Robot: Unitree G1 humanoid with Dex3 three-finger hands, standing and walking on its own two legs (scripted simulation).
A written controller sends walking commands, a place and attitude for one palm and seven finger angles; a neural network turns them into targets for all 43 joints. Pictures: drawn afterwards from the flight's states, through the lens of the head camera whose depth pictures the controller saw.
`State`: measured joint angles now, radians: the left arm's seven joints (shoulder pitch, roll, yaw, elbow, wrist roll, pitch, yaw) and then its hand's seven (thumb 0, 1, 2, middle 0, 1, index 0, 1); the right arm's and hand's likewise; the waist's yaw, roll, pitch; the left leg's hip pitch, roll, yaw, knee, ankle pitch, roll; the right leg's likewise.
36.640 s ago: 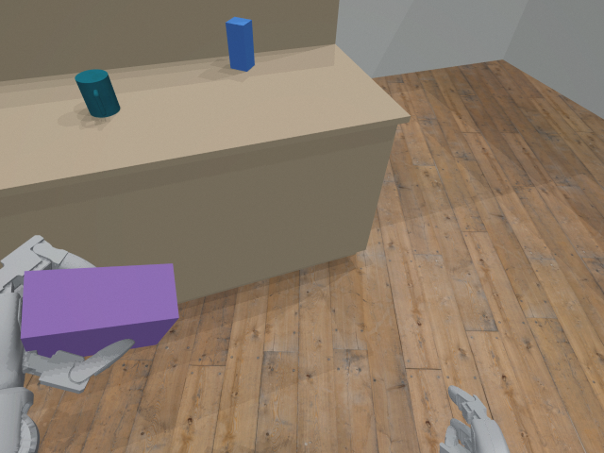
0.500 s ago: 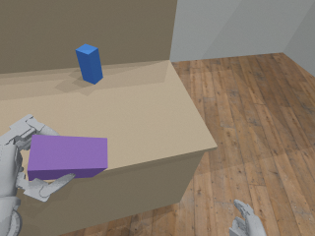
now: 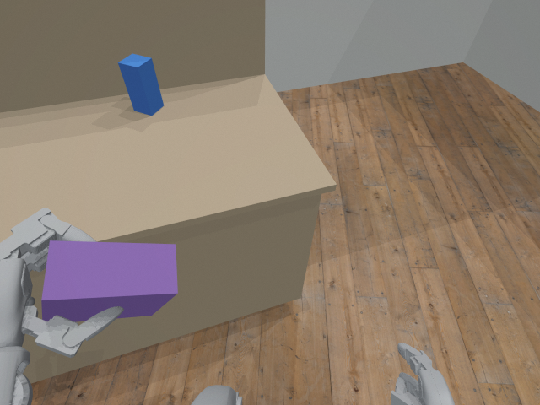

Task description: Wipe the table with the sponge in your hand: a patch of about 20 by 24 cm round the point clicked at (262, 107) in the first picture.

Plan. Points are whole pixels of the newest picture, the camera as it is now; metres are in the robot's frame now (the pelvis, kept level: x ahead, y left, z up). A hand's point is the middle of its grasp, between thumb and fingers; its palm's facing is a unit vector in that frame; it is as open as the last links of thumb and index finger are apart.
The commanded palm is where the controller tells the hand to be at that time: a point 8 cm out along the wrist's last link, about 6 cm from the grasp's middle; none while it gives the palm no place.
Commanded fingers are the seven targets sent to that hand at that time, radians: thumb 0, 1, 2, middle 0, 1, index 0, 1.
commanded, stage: stop stepping back and stand still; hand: left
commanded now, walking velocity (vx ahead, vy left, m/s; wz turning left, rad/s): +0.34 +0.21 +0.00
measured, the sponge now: (127, 283) +0.23 +0.18 +0.13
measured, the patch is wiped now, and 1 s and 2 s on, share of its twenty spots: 1.00 1.00 1.00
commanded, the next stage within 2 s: stand and wait in 1.08 s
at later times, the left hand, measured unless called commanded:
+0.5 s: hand out of the picture +0.08 +0.23 +0.16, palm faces +0.42 -0.84 -0.35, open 9.9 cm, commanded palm +0.00 +0.27 +0.19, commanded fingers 0.00 0.10 1.30 -1.20 -1.60 -1.20 -1.60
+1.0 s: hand out of the picture +0.03 +0.18 +0.15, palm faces +0.37 -0.88 -0.30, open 9.9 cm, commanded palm -0.03 +0.24 +0.19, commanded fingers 0.00 0.10 1.30 -1.20 -1.60 -1.20 -1.60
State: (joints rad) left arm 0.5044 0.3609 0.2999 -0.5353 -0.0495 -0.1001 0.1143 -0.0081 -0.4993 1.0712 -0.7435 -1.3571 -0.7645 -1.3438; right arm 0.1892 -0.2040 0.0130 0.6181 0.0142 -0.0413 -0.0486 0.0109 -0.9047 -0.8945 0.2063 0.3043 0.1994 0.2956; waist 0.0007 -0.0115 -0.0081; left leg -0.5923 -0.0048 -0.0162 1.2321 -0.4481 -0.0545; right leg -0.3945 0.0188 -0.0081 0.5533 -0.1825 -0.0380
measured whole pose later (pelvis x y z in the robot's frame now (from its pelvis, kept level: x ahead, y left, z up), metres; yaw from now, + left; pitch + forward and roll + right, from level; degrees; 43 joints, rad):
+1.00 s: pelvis -0.17 -0.05 +0.00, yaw +3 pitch -2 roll -2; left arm 0.44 0.29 0.22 -0.44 -0.05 -0.08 0.11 -0.01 -0.50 1.07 -0.74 -1.36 -0.76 -1.35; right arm 0.22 -0.23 0.02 0.67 0.02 -0.09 -0.05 0.01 -0.90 -0.89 0.20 0.30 0.20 0.30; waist 0.01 0.04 -0.03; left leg -0.46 0.03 -0.03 1.00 -0.37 0.01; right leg -0.27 0.01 -0.10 0.56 -0.26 -0.03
